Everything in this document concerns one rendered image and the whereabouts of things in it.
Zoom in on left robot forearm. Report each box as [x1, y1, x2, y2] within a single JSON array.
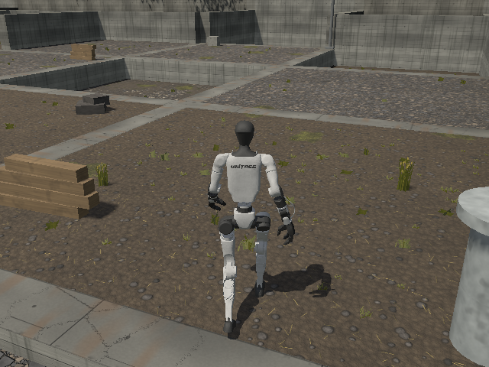
[[208, 182, 218, 203]]

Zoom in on robot left foot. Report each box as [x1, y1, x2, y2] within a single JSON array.
[[223, 318, 236, 333]]

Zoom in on left robot upper arm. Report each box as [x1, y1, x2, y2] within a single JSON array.
[[209, 153, 229, 193]]

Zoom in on right robot hand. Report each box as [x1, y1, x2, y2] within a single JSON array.
[[277, 222, 295, 245]]

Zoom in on left robot hand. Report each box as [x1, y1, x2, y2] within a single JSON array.
[[209, 197, 226, 211]]

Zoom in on right robot upper arm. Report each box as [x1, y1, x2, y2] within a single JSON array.
[[260, 154, 281, 197]]

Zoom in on right robot forearm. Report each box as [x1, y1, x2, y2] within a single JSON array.
[[274, 185, 292, 225]]

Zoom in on robot torso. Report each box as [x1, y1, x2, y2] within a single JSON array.
[[226, 150, 262, 229]]

